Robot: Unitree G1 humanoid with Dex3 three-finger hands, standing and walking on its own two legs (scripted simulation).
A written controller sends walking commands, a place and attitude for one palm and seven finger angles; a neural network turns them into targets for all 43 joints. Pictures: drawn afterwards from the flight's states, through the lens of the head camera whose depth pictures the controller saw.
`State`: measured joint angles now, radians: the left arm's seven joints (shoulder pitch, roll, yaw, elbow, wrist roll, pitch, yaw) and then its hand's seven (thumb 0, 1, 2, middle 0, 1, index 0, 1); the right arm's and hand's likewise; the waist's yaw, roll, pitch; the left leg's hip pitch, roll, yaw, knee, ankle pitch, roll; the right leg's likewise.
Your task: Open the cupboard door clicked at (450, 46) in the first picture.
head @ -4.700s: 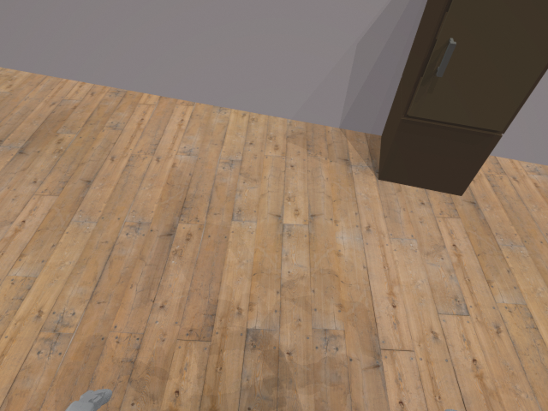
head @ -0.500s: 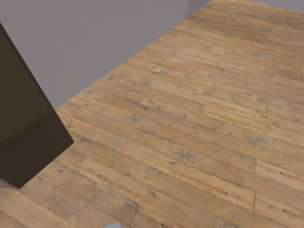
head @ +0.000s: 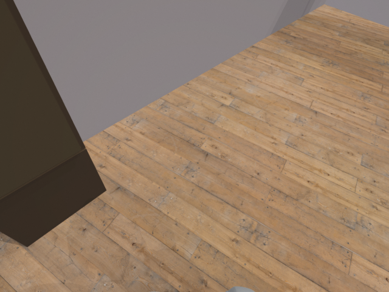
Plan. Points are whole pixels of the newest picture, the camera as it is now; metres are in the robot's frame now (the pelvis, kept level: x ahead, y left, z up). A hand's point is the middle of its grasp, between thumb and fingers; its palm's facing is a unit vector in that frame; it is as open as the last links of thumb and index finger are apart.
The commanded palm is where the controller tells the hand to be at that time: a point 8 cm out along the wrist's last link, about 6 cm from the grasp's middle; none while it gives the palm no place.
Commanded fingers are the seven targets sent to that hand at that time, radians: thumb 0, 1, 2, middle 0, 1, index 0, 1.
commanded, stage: turn to face it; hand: left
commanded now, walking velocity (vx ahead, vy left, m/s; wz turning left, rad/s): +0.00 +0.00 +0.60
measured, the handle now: out of the picture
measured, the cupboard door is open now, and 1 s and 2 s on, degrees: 0 0 0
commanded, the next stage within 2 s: take the last steps up to it in 1.30 s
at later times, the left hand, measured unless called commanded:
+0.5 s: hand out of the picture +0.03 +0.12 -0.14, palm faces +0.34 -0.90 -0.26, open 7.4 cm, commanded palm none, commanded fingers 0.00 0.90 0.90 -0.20 -0.30 -0.20 -0.30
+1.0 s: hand out of the picture -0.12 +0.17 -0.17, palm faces +0.62 -0.74 -0.25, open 7.4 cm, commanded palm none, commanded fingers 0.00 0.90 0.90 -0.20 -0.30 -0.20 -0.30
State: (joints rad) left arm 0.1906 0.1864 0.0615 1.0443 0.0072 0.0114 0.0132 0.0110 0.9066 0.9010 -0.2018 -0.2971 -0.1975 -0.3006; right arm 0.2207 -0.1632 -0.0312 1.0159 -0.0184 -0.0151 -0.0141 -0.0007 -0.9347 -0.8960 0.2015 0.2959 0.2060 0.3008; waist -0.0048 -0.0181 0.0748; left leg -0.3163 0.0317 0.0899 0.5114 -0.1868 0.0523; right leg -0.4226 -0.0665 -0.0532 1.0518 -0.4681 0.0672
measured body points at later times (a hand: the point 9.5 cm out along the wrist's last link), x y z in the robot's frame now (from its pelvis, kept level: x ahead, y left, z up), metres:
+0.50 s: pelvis +0.00 -0.08 +0.01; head +0.02 -0.11 +0.45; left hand +0.01 +0.17 -0.12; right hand +0.14 -0.33 -0.15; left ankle -0.05 +0.06 -0.64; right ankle +0.06 -0.17 -0.74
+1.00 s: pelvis -0.04 -0.05 +0.00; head -0.02 -0.01 +0.45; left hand -0.15 +0.21 -0.15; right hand +0.19 -0.19 -0.13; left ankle -0.10 +0.03 -0.74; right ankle +0.05 -0.18 -0.66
